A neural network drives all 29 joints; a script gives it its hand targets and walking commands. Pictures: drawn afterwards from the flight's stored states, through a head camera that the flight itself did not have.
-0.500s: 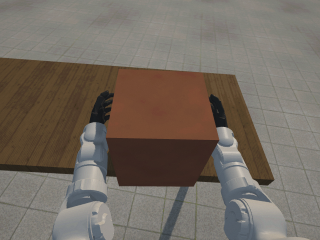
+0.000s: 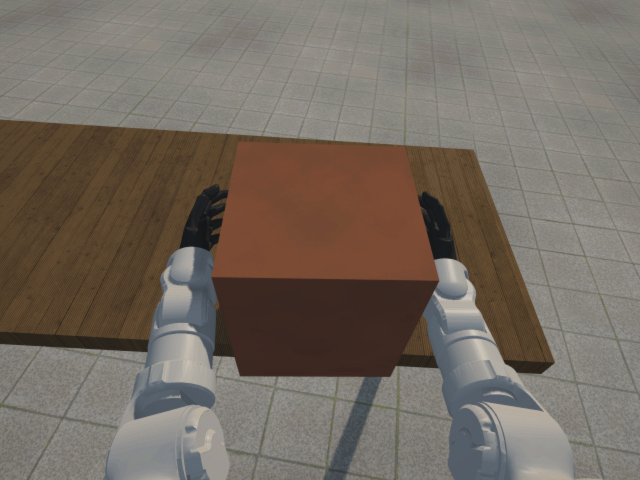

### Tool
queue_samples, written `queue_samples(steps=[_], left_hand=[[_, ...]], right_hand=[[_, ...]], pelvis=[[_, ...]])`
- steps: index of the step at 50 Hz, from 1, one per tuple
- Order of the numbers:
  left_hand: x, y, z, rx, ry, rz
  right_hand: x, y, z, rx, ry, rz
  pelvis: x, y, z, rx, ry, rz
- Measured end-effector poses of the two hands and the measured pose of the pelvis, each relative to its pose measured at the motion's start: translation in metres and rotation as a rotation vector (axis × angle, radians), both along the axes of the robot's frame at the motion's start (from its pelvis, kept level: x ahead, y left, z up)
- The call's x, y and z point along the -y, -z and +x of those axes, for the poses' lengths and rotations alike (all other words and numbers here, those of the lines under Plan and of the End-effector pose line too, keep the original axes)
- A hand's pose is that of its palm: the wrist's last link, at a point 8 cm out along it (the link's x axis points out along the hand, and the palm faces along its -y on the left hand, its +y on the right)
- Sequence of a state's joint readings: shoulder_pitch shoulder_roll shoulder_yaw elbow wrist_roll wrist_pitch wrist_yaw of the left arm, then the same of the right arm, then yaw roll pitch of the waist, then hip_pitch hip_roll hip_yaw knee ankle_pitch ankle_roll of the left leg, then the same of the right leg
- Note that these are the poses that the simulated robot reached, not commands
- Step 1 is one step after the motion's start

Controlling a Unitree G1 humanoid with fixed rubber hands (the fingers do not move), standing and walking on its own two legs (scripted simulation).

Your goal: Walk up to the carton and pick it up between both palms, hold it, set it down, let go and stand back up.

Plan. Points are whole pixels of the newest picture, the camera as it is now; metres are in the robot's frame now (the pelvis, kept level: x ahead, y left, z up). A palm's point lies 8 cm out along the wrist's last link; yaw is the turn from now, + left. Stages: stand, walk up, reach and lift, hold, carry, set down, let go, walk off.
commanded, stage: reach and lift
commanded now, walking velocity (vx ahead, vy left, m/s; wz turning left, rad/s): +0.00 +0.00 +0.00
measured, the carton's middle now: (318, 266) +0.38 +0.02 +0.05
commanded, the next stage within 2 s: none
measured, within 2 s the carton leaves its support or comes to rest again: leaves its support in 0.28 s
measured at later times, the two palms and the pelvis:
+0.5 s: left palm (200, 234) +0.38 +0.17 +0.11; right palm (447, 246) +0.37 -0.14 +0.10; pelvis -0.01 +0.00 +0.00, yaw +1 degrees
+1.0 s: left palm (192, 215) +0.37 +0.17 +0.15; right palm (458, 233) +0.36 -0.14 +0.14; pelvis -0.02 +0.00 +0.00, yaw +1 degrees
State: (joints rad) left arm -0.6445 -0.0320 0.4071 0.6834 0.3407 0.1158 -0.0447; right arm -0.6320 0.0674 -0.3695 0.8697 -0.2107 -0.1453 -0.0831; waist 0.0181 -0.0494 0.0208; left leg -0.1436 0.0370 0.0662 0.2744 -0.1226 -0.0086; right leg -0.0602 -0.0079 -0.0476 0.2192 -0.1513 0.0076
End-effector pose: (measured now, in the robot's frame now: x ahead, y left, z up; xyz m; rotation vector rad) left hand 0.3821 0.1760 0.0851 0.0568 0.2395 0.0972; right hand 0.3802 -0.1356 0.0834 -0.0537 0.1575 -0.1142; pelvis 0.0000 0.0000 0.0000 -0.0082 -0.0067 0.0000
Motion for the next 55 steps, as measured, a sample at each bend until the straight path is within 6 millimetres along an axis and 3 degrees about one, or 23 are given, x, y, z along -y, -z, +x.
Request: queue_samples(steps=[12, 19, 24, 35, 55], left_hand=[[0.002, -0.002, -0.001, 0.005, -0.004, -0.013], [0.006, -0.022, 0.000, 0.066, 0.000, 0.011], [0.006, -0.023, -0.003, 0.039, 0.000, -0.008], [0.017, -0.046, -0.002, 0.082, 0.040, -0.002], [0.007, -0.075, -0.014, 0.093, 0.006, 0.028]], right_hand=[[0.001, -0.002, -0.002, 0.007, 0.002, -0.010], [0.005, -0.019, -0.002, 0.070, 0.008, -0.013], [0.005, -0.020, -0.005, 0.045, 0.007, -0.027], [0.016, -0.035, -0.017, 0.089, 0.050, -0.028], [0.005, -0.066, -0.017, 0.106, 0.016, 0.011]], pelvis=[[0.002, 0.000, -0.005, -0.024, -0.006, 0.001], [0.002, 0.000, -0.004, 0.005, -0.003, -0.001], [0.003, 0.000, -0.006, 0.034, -0.013, 0.002], [0.001, 0.000, -0.011, 0.069, -0.017, 0.000], [-0.002, 0.002, -0.015, 0.105, -0.030, -0.001]])
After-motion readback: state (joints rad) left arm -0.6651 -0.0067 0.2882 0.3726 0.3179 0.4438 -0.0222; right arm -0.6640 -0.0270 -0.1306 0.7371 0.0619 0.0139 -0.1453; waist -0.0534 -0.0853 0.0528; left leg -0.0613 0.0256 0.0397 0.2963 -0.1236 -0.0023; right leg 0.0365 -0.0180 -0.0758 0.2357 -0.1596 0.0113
